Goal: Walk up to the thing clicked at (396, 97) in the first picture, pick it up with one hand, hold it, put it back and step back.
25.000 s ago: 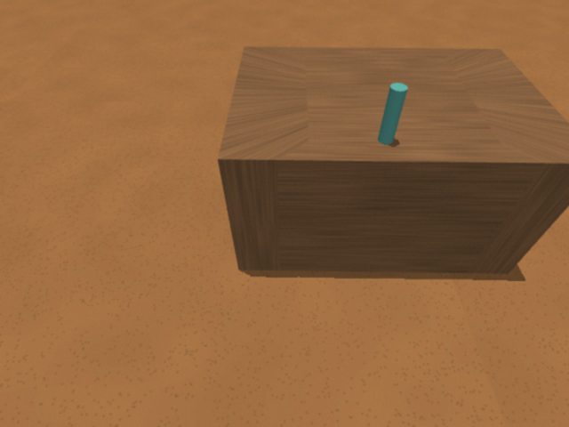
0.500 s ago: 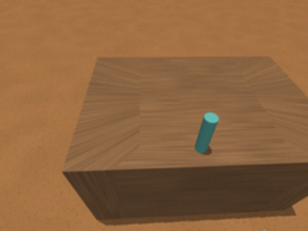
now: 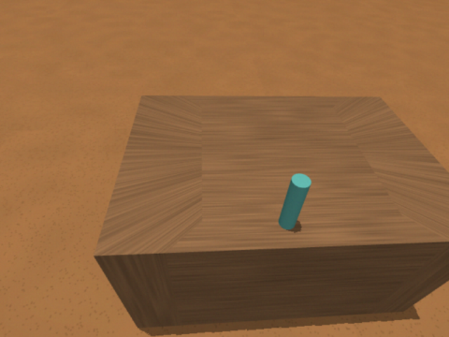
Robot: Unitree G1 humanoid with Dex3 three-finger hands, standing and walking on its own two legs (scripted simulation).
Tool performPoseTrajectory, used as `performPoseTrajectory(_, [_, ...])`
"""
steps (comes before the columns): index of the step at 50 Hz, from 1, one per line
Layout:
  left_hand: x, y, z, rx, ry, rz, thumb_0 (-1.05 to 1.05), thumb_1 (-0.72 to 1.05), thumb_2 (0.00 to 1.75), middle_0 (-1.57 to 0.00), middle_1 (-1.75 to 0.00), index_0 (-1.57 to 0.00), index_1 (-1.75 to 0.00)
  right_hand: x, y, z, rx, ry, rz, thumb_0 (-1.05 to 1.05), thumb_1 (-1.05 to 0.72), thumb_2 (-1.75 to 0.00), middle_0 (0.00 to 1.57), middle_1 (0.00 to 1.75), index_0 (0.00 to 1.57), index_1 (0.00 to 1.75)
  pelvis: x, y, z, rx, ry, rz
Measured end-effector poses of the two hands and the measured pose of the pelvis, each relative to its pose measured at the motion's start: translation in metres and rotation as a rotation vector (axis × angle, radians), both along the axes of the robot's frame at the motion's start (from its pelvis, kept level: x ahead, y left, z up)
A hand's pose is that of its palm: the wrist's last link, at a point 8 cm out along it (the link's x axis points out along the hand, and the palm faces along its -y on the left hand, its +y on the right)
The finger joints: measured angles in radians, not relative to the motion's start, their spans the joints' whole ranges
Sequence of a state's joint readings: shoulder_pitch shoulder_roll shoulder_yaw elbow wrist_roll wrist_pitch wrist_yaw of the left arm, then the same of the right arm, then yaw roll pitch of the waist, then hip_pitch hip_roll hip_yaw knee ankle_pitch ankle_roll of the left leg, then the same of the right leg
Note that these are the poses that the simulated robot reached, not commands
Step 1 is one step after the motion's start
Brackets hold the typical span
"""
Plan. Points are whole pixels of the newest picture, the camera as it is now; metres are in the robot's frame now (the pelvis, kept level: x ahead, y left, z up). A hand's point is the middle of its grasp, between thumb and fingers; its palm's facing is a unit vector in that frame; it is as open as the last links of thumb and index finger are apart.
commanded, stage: home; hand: right
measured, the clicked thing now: (293, 203) +0.48 -0.17 -0.08
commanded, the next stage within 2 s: stand in 0.76 s
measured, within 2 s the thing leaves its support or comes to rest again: neither
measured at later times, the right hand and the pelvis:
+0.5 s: hand out of the picture +0.04 -0.25 -0.15, palm faces -0.02 +0.93 -0.36, open 17.2 cm; pelvis -0.01 +0.00 +0.00, yaw +1 degrees
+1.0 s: hand out of the picture +0.09 -0.25 -0.15, palm faces -0.02 +0.93 -0.36, open 16.5 cm; pelvis +0.02 +0.01 +0.01, yaw +1 degrees
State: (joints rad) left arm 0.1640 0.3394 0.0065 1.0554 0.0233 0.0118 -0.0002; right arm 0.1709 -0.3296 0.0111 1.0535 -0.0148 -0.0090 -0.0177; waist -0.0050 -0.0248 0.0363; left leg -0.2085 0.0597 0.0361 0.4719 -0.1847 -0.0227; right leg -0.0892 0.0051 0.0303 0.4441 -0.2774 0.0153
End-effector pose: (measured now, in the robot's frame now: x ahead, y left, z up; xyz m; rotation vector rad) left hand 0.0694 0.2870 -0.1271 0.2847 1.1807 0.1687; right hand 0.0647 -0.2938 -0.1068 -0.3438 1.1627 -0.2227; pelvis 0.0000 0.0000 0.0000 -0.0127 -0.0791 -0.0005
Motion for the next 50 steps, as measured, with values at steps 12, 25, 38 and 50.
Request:
performPoseTrajectory(12, [-0.036, 0.012, 0.003, 0.02, 0.085, 0.027, 0.01, 0.9, 0.9, -0.2, -0.3, -0.2, -0.3, -0.024, -0.002, -0.003, 0.008, 0.065, -0.022, 0.0, 0.51, -0.07, 0.06, 0.05, 0.07, 0.06, -0.011, 0.003, 0.004, -0.002, 0.003, 0.008])
performPoseTrajectory(25, [-0.047, 0.01, 0.002, 0.017, 0.128, 0.044, 0.01, 0.9, 0.9, -0.2, -0.3, -0.2, -0.3, -0.025, -0.003, -0.006, 0.019, 0.102, -0.022, 0.0, 0.5, -0.07, 0.06, 0.05, 0.07, 0.06, -0.009, 0.001, 0.004, -0.002, 0.02, 0.016])
performPoseTrajectory(38, [-0.012, 0.008, 0.002, 0.006, 0.085, 0.028, 0.01, 0.9, 0.9, -0.2, -0.3, -0.2, -0.3, -0.001, 0.0, -0.002, 0.013, 0.087, -0.016, 0.0, 0.5, -0.07, 0.06, 0.05, 0.07, 0.06, 0.006, 0.003, 0.006, 0.001, 0.028, 0.018])
performPoseTrajectory(50, [0.013, 0.014, 0.006, 0.014, 0.063, 0.023, 0.01, 0.9, 0.89, -0.2, -0.3, -0.2, -0.3, 0.021, 0.004, -0.001, 0.012, 0.071, -0.008, 0.0, 0.42, -0.16, 0.11, 0.13, 0.12, 0.14, 0.019, 0.007, 0.007, 0.006, 0.038, 0.018])
